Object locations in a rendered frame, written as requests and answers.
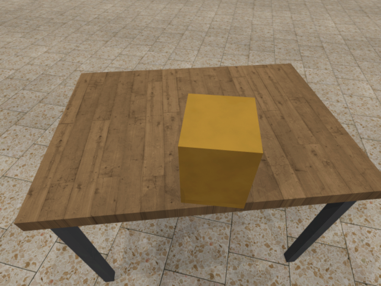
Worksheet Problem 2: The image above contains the carton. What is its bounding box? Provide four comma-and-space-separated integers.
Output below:
178, 94, 263, 209

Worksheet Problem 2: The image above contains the table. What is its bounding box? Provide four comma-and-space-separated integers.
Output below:
14, 63, 381, 282

